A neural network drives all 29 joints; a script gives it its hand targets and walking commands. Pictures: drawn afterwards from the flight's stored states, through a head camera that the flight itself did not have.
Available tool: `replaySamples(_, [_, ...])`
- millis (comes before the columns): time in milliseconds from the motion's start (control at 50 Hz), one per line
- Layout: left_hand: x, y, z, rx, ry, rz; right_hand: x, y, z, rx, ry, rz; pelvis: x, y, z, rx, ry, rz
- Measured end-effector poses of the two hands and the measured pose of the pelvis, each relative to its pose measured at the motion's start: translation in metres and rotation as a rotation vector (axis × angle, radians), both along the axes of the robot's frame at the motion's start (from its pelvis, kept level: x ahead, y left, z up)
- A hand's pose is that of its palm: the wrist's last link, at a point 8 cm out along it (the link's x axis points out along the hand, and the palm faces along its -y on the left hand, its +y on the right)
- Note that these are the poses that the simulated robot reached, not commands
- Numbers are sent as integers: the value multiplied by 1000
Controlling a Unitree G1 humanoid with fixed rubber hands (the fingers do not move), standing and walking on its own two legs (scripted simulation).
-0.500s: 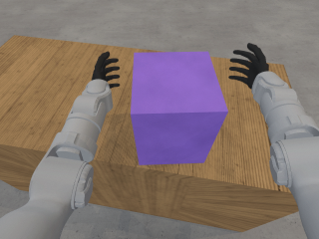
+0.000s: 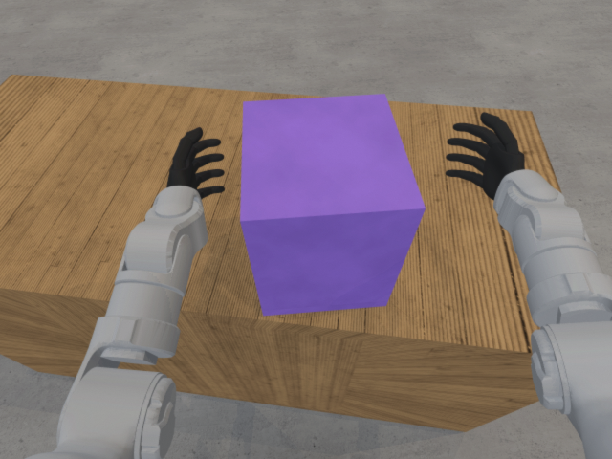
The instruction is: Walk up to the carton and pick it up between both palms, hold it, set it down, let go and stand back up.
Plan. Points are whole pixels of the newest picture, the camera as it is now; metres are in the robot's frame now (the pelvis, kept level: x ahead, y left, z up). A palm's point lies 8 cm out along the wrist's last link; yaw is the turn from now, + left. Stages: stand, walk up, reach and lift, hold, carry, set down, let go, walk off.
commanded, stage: set down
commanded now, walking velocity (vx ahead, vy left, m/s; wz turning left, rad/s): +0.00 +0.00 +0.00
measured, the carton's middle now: (320, 211) +0.46 -0.02 +0.03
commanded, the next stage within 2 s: let go in 1.84 s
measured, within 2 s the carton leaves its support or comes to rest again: neither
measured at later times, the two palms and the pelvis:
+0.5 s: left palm (181, 251) +0.36 +0.16 +0.08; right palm (497, 227) +0.39 -0.24 +0.08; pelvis +0.00 +0.00 +0.00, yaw +0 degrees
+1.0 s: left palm (186, 300) +0.31 +0.16 +0.03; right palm (505, 296) +0.32 -0.25 +0.03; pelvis +0.01 +0.00 +0.00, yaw -2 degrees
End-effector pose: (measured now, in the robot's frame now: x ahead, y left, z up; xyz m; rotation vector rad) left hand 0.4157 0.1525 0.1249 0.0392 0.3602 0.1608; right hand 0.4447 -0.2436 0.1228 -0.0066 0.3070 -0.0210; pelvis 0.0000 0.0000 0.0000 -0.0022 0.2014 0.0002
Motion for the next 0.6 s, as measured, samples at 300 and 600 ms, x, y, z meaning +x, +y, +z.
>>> replaySamples(300, [-34,9,-23,-45,5,19,-35,-3,-16,-46,10,27,-2,2,2,6,-55,-15])
replaySamples(600, [-64,5,-55,-25,25,-10,-66,2,-56,-22,34,12,6,6,2,0,-99,0])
